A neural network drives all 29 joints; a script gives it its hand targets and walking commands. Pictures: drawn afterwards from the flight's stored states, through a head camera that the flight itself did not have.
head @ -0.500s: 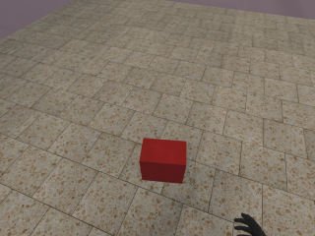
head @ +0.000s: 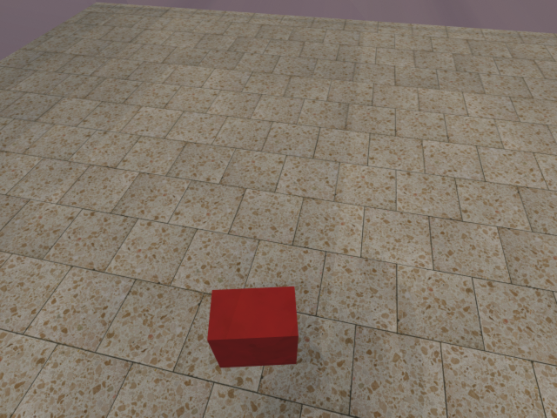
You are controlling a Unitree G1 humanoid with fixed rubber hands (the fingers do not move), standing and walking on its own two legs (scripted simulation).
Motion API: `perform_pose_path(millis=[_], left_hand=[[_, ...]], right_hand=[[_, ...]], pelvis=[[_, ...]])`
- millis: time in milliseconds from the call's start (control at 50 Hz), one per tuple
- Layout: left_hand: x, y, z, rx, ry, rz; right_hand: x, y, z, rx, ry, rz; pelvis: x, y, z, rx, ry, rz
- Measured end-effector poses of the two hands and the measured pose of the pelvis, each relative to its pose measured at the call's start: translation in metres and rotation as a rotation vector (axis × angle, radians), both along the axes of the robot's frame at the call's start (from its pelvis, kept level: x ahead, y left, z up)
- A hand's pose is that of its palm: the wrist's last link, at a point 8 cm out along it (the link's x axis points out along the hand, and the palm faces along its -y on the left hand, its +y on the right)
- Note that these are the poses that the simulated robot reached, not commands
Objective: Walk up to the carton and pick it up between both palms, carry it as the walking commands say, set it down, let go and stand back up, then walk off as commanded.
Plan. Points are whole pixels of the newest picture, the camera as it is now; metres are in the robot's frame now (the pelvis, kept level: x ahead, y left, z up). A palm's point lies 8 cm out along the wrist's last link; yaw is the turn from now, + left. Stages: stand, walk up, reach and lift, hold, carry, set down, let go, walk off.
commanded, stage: walk up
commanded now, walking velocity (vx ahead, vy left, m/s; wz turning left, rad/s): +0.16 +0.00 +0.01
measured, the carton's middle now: (255, 328) +0.51 +0.07 -0.64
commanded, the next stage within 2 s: none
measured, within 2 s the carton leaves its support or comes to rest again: neither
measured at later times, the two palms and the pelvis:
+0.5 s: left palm out of the picture -0.01 +0.31 -0.14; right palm out of the picture +0.09 -0.20 -0.12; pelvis +0.00 +0.05 +0.00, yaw +2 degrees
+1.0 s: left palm out of the picture -0.01 +0.33 -0.13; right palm out of the picture +0.04 -0.18 -0.12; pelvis +0.01 +0.07 +0.01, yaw +1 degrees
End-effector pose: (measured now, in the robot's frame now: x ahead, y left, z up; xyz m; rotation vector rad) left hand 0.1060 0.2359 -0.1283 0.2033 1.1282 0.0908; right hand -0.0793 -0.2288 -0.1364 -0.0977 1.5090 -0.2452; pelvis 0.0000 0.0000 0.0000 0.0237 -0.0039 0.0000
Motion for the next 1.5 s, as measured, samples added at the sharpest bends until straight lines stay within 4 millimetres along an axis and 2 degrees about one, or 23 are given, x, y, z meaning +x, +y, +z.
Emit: perform_pose_path(millis=[60,160,300,360,420,460,500,560,660,760,860,940,1040,1100,1140,1200,1260,1320,1380,1440,1500], left_hand=[[0.002,-0.011,0.004,0.035,0.014,0.019],[-0.018,-0.013,0.013,0.072,0.065,0.081],[-0.074,0.026,0.022,0.151,0.154,0.16],[-0.094,0.045,0.02,0.154,0.187,0.179],[-0.108,0.061,0.009,0.119,0.214,0.183],[-0.112,0.072,-0.005,0.088,0.225,0.184],[-0.115,0.078,-0.014,0.062,0.234,0.182],[-0.117,0.076,-0.016,0.017,0.254,0.172],[-0.116,0.071,-0.015,-0.011,0.271,0.15],[-0.108,0.066,-0.013,0.01,0.235,0.143],[-0.103,0.061,-0.003,0.012,0.206,0.14],[-0.111,0.076,0.0,0.034,0.212,0.142],[-0.119,0.1,-0.001,0.038,0.252,0.156],[-0.11,0.117,-0.012,0.026,0.264,0.145],[-0.096,0.124,-0.018,0.018,0.271,0.127],[-0.058,0.128,-0.016,-0.008,0.234,0.094],[-0.018,0.126,-0.013,-0.033,0.185,0.056],[0.018,0.117,-0.013,-0.051,0.155,0.03],[0.055,0.1,-0.012,-0.071,0.126,0.012],[0.089,0.078,-0.01,-0.076,0.085,-0.003],[0.112,0.06,-0.012,-0.051,0.053,-0.009]], right_hand=[[0.025,-0.008,-0.013,0.024,-0.006,0.02],[0.078,-0.019,-0.016,0.03,-0.068,0.057],[0.142,-0.026,-0.006,0.014,-0.179,0.139],[0.163,-0.017,0.002,0.0,-0.225,0.178],[0.177,0.0,0.009,-0.025,-0.273,0.205],[0.18,0.011,0.009,-0.056,-0.305,0.216],[0.173,0.025,0.012,-0.071,-0.3,0.227],[0.163,0.044,0.022,-0.064,-0.288,0.224],[0.16,0.062,0.025,-0.05,-0.313,0.192],[0.15,0.064,0.01,-0.026,-0.295,0.154],[0.127,0.064,0.003,0.005,-0.241,0.118],[0.113,0.054,0.005,-0.008,-0.201,0.105],[0.124,0.052,0.016,-0.051,-0.202,0.137],[0.129,0.061,0.013,-0.084,-0.213,0.136],[0.121,0.067,0.014,-0.107,-0.189,0.115],[0.099,0.076,0.026,-0.115,-0.119,0.072],[0.088,0.084,0.036,-0.113,-0.074,0.042],[0.082,0.092,0.041,-0.101,-0.04,0.014],[0.081,0.098,0.041,-0.077,-0.001,-0.004],[0.087,0.102,0.031,-0.034,0.036,-0.021],[0.102,0.099,0.012,0.012,0.048,-0.033]], pelvis=[[0.009,-0.009,-0.001,-0.011,-0.01,-0.005],[0.013,-0.013,0.005,0.002,-0.007,0.003],[0.009,0.0,0.009,0.026,0.013,0.012],[0.006,0.011,0.009,0.022,0.019,0.015],[0.005,0.026,0.006,0.005,0.015,0.011],[0.005,0.04,-0.002,-0.03,0.01,0.016],[0.002,0.049,-0.003,-0.034,-0.001,0.028],[0.001,0.056,0.005,-0.037,-0.01,0.026],[0.001,0.063,0.009,-0.029,-0.015,0.018],[0.001,0.063,0.005,-0.01,-0.019,0.007],[0.001,0.064,0.009,-0.025,-0.023,0.008],[0.006,0.066,0.009,-0.021,-0.002,0.016],[0.018,0.083,0.01,-0.02,0.0,0.022],[0.029,0.099,0.001,-0.038,-0.003,0.016],[0.035,0.105,-0.001,-0.038,-0.003,0.006],[0.049,0.108,0.007,-0.051,0.0,-0.004],[0.062,0.108,0.012,-0.061,0.007,-0.006],[0.075,0.105,0.015,-0.071,0.012,-0.008],[0.088,0.099,0.016,-0.076,0.014,-0.01],[0.1,0.09,0.013,-0.069,0.014,-0.013],[0.116,0.077,0.003,-0.032,0.013,-0.01]])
